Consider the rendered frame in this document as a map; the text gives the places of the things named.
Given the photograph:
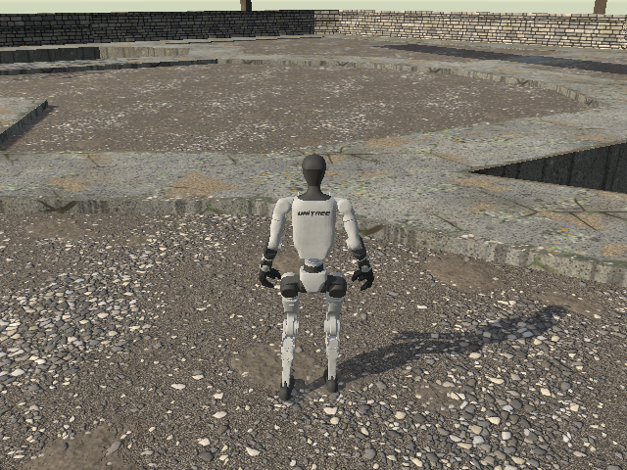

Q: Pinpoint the right robot hand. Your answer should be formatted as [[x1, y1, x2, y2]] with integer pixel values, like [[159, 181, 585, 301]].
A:
[[352, 269, 374, 291]]

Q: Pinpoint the robot left forearm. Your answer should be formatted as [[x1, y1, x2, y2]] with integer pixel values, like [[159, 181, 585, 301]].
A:
[[260, 235, 277, 272]]

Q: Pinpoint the right robot shin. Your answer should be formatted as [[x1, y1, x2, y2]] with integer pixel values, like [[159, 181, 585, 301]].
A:
[[325, 319, 341, 380]]

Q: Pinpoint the left robot hand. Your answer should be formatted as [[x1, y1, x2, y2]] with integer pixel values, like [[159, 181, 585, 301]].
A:
[[259, 268, 281, 288]]

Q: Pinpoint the right robot upper arm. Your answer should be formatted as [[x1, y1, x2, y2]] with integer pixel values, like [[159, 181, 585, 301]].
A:
[[334, 197, 362, 251]]

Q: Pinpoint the robot right forearm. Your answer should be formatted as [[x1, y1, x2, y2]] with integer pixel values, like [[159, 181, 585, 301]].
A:
[[352, 235, 371, 272]]

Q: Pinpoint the left robot upper arm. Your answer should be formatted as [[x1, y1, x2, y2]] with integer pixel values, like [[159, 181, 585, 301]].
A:
[[267, 197, 294, 251]]

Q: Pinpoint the robot left thigh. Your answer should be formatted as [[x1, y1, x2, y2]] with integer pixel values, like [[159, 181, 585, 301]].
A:
[[280, 272, 300, 337]]

